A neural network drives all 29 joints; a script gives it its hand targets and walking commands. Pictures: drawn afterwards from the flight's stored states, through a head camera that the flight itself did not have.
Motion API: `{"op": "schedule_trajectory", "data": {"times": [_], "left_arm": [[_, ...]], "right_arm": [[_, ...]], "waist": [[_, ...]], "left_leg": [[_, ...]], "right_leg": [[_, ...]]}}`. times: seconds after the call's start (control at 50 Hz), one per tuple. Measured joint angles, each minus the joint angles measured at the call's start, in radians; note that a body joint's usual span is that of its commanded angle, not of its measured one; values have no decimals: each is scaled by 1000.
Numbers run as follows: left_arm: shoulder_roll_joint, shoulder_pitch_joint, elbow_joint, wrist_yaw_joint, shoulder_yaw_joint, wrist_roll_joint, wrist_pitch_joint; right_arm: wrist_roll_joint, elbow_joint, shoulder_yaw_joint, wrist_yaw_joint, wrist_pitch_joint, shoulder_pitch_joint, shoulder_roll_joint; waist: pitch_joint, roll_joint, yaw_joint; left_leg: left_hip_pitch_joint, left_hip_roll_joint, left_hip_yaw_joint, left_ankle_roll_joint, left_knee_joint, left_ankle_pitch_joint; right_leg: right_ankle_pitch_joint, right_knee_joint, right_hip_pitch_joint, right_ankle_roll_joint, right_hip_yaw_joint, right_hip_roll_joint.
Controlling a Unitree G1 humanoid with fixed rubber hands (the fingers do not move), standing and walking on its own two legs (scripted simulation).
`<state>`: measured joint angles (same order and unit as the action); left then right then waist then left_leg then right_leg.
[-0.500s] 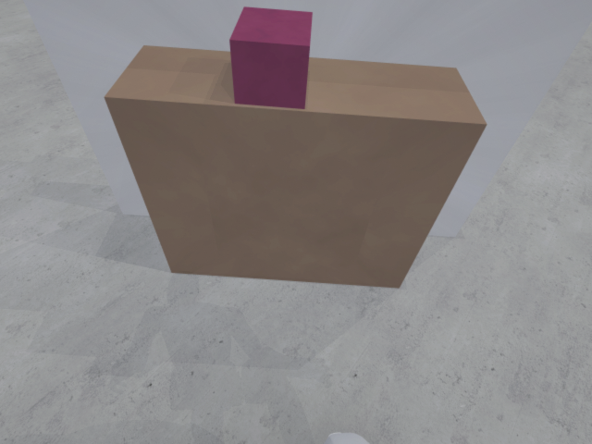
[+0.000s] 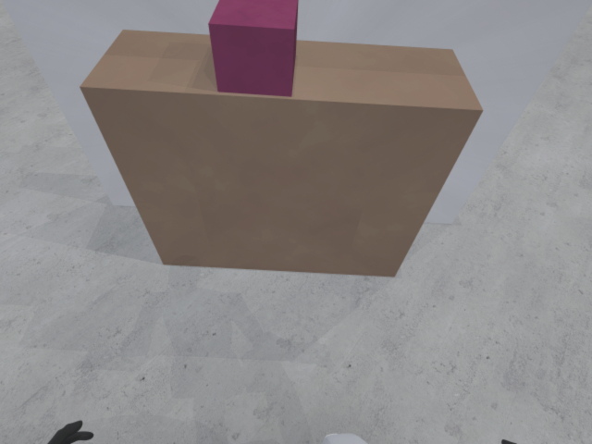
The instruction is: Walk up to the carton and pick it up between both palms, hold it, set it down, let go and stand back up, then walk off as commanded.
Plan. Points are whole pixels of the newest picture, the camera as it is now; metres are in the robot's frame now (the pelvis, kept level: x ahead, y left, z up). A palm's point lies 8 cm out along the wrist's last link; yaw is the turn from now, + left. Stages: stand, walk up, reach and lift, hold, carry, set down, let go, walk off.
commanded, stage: walk off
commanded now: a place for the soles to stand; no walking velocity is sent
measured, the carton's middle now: (258, 41) +0.92 +0.03 +0.08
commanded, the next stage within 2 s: stand in 0.28 s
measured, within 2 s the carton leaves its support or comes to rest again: neither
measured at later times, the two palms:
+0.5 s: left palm out of the picture +0.07 +0.30 -0.09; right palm out of the picture +0.02 -0.34 -0.10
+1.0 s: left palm out of the picture +0.07 +0.30 -0.09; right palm out of the picture +0.02 -0.33 -0.10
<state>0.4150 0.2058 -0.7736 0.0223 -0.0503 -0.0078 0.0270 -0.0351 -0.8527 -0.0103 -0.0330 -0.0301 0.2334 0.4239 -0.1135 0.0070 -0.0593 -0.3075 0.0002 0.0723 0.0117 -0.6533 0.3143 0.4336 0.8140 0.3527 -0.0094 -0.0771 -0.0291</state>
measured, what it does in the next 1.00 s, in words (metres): steps on the spot: right foot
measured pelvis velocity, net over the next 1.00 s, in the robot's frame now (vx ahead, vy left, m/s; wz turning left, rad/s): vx -0.04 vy -0.01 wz -0.01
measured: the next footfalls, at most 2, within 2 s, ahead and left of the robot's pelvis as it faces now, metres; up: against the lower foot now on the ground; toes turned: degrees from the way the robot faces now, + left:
right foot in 0.12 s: +0.00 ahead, -0.15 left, +0.00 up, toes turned +4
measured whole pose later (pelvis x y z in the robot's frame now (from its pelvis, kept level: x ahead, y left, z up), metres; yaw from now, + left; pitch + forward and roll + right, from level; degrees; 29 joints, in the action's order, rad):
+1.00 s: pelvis -0.04 -0.01 +0.00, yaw -1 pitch -1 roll -1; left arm 0.41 0.17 -0.88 0.02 -0.04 -0.01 -0.01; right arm -0.04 -0.85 -0.01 0.00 -0.03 0.21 0.42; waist -0.08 -0.02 -0.06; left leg -0.34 -0.02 0.08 0.04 -0.63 0.27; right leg 0.32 0.63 0.28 0.01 -0.08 -0.02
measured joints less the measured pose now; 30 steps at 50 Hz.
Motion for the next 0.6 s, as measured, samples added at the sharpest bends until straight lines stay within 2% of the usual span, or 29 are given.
{"op": "schedule_trajectory", "data": {"times": [0.06, 0.12, 0.14, 0.18, 0.24, 0.28, 0.36, 0.6], "left_arm": [[2, 0, -6, 0, -9, 0, 0], [6, 0, -23, 0, -11, 0, -16], [3, -1, -34, 0, -8, 0, -21], [-5, -1, -57, 0, 5, 0, -26], [-7, -1, -67, 0, 15, 0, -29], [-7, -2, -67, 0, 15, 0, -31], [-4, -12, -67, 0, 11, 0, -31], [-4, -12, -99, 0, 11, 0, -33]], "right_arm": [[0, 0, 0, 4, 0, -15, 0], [0, 0, 0, 14, 0, -23, 0], [0, 0, 0, 14, 0, -25, 0], [0, 0, 0, 14, 5, -25, 0], [0, 0, 0, 15, 8, -25, 0], [0, 0, 0, 17, 7, -24, 0], [0, 0, 0, 21, 3, -25, -1], [0, 0, 0, 36, 3, -25, -1]], "waist": [[14, 0, 1], [14, 15, 1], [7, 13, 0], [8, 5, 0], [20, -9, 0], [25, -22, 0], [30, -24, 0], [30, -24, 0]], "left_leg": [[-36, -26, 5, 3, 0, -6], [-76, -33, 4, 31, -6, -21], [-79, -36, 5, 31, -8, -25], [-81, -34, 4, 1, -18, -20], [-70, -23, 5, -19, -32, 70], [-39, -24, 5, -29, 4, -51], [-32, -25, 5, 25, 8, -25], [-32, -25, 5, 21, 13, -44]], "right_leg": [[18, -2, -8, 0, -1, 0], [-93, -170, -67, 1, -2, 10], [-82, -176, -68, 5, 0, 8], [-72, -175, -69, 10, 0, 6], [-75, -175, -68, 10, 0, 6], [-75, -168, -68, 15, 0, 5], [-84, -167, -69, 17, 0, 8], [-102, -172, -69, 17, 0, 8]]}}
